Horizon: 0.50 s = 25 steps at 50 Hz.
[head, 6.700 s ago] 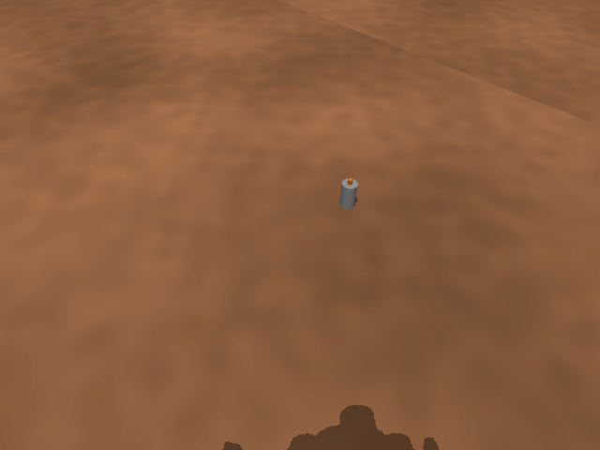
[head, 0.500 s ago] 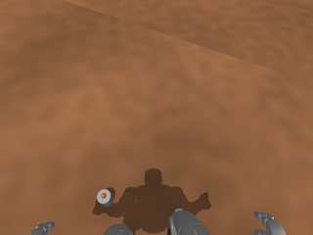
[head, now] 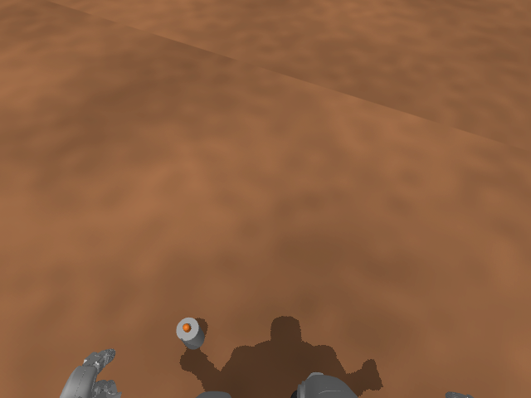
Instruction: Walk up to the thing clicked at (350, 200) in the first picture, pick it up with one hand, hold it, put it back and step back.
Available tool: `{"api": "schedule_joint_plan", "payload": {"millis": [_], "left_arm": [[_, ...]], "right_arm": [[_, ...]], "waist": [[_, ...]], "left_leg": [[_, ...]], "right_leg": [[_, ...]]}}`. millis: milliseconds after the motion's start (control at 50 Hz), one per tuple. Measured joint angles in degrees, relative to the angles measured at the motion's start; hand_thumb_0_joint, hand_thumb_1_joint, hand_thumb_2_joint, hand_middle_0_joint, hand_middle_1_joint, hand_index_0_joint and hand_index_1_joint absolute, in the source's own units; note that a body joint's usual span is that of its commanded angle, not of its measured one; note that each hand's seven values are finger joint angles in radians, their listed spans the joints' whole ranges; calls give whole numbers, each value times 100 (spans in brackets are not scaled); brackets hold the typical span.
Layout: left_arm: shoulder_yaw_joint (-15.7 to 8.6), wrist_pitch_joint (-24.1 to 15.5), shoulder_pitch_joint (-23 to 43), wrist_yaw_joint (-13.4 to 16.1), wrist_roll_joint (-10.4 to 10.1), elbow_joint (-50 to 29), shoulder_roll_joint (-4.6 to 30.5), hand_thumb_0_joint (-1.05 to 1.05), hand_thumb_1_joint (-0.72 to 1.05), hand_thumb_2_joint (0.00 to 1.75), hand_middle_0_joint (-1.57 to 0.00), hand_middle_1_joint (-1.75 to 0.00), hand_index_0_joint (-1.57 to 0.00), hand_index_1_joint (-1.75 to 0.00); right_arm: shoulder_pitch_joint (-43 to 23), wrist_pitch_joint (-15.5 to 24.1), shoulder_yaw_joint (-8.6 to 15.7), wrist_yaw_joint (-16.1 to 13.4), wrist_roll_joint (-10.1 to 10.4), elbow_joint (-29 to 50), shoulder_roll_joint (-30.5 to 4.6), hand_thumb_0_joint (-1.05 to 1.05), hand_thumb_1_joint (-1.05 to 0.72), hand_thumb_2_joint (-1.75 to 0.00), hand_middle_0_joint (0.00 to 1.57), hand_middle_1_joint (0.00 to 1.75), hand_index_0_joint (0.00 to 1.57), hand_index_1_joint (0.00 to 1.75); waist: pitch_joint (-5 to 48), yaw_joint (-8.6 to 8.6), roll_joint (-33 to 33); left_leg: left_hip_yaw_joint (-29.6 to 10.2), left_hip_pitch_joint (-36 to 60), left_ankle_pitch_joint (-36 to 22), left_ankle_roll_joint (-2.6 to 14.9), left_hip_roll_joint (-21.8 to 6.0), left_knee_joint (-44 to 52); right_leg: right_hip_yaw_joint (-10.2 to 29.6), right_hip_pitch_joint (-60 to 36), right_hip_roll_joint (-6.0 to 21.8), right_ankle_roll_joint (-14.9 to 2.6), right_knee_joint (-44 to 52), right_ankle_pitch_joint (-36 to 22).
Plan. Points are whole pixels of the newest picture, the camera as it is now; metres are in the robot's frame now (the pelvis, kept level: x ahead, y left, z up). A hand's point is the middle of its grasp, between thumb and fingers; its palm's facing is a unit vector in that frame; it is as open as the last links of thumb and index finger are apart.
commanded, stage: walk up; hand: left
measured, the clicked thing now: (190, 332) +0.37 +0.26 -0.67
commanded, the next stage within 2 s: none
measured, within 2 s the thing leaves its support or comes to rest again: neither
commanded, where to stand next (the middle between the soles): +0.05 +0.01 m, yaw -3 degrees
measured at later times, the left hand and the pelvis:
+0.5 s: hand out of the picture -0.06 +0.30 -0.11, palm faces -0.02 -0.89 -0.46, open 7.3 cm; pelvis -0.03 +0.01 +0.02, yaw -2 degrees
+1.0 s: hand out of the picture +0.03 +0.29 -0.15, palm faces -0.13 -0.92 -0.38, open 7.3 cm; pelvis -0.05 +0.01 -0.01, yaw -7 degrees
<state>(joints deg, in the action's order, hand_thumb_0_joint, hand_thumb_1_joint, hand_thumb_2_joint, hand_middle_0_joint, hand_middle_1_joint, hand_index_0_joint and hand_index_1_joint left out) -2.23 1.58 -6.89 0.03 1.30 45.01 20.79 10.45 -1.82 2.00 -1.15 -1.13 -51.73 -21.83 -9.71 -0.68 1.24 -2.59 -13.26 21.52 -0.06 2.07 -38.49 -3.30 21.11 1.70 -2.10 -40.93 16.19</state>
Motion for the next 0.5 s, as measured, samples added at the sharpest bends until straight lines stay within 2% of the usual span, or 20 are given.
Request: {"api": "schedule_joint_plan", "payload": {"millis": [40,100,160,200,260,280,300,320,360,400,460,500], "left_arm": [[-31,68,-66,-8,-38,207,73,0,90,90,-20,-30,-21,-30],[-94,149,-164,-34,-59,471,100,0,91,90,-20,-30,-21,-30],[-178,131,-298,-71,-87,601,191,1,91,90,-20,-30,-21,-30],[-202,67,-441,-107,-90,694,258,1,91,90,-20,-30,-21,-30],[-200,-112,-744,-122,-34,829,278,1,91,90,-20,-30,-21,-30],[-197,-201,-827,-92,-2,886,206,1,91,90,-20,-30,-21,-30],[-175,-289,-936,-71,42,913,136,1,91,90,-20,-30,-21,-30],[-153,-361,-1072,-63,81,918,99,1,91,90,-20,-30,-21,-30],[-131,-443,-1350,-55,109,920,91,1,91,90,-20,-30,-21,-30],[-127,-509,-1574,-42,93,938,77,1,91,90,-20,-30,-21,-30],[-111,-586,-1787,-22,64,924,103,1,90,90,-21,-30,-21,-30],[-113,-590,-1845,-20,73,874,155,1,90,90,-21,-30,-21,-30]], "right_arm": [[-13,12,3,58,-46,1,71,0,-90,-90,20,30,20,30],[-20,28,3,132,-79,58,37,0,-90,-90,21,30,20,30],[-39,67,-2,101,-112,113,51,0,-90,-90,21,30,20,30],[-73,96,-17,115,-130,124,65,0,-90,-90,21,30,20,30],[-107,59,7,229,-204,256,11,0,-90,-90,21,30,20,30],[-119,26,40,259,-210,299,-64,0,-90,-90,21,30,20,30],[-90,-15,80,271,-194,320,-120,0,-90,-90,21,30,20,30],[-19,-51,107,276,-184,324,-139,0,-90,-90,21,30,20,30],[130,-78,107,305,-180,281,-149,0,-90,-90,20,30,20,30],[201,-62,143,395,-155,277,-211,0,-90,-90,20,30,20,30],[261,-25,240,481,-131,354,-320,0,-90,-90,20,30,20,30],[263,-17,282,491,-91,341,-357,0,-90,-90,20,30,20,30]], "waist": [[51,-36,190],[140,38,42],[227,2,-8],[330,-47,33],[463,-108,-27],[428,-106,-233],[409,-82,-431],[453,-89,-517],[592,-229,-481],[608,-272,-500],[509,-216,-591],[420,-190,-623]], "left_leg": [[118,6,-91,30,74,22],[21,-122,-126,118,-101,-49],[-16,-254,-296,109,-221,72],[31,-346,-392,90,-229,175],[126,-519,-351,134,-284,49],[56,-571,-230,222,-405,-160],[-110,-632,55,301,-444,-477],[-217,-736,277,303,-364,-843],[-177,-962,463,265,-157,-1405],[-172,-1186,292,192,-102,-1721],[-249,-1500,-136,72,-209,-1741],[-235,-1574,-319,19,-342,-1411]], "right_leg": [[152,44,39,41,-50,40],[316,206,-290,57,-900,1088],[543,169,-464,25,-1571,1303],[571,-127,-353,42,-1195,1286],[395,-891,-192,97,275,1177],[313,-1065,-313,115,605,700],[226,-1183,-430,123,711,541],[188,-1252,-459,125,754,510],[290,-1325,-365,62,825,512],[355,-1486,-268,58,1037,437],[335,-1687,-150,176,1294,331],[312,-1749,-81,252,1333,340]]}}
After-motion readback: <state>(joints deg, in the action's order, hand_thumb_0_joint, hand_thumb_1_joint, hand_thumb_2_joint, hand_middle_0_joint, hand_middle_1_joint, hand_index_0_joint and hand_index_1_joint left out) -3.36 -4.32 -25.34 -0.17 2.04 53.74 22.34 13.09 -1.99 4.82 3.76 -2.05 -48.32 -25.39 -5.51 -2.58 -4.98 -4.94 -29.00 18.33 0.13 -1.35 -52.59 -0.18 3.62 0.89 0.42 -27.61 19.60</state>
